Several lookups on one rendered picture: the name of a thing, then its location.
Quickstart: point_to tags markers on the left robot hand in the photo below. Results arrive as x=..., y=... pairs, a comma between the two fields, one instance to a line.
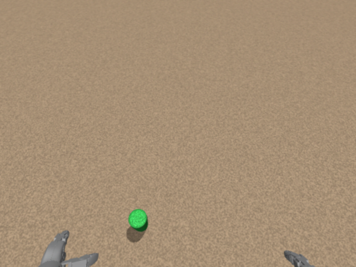
x=56, y=252

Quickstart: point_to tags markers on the right robot hand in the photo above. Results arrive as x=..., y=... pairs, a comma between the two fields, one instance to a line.
x=298, y=260

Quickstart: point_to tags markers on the cup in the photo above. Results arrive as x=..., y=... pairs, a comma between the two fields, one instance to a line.
x=138, y=220

